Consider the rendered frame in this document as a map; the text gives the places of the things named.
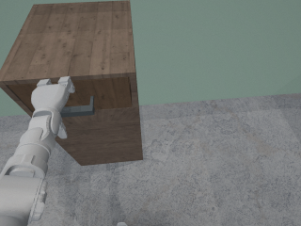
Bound cabinet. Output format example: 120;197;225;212
0;0;143;166

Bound robot left hand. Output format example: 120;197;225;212
31;76;75;139

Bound robot left forearm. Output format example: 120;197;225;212
0;107;61;181

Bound handle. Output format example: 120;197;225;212
60;96;95;118

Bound drawer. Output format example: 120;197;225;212
8;76;132;112

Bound robot left upper arm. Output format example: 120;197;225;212
0;175;48;226

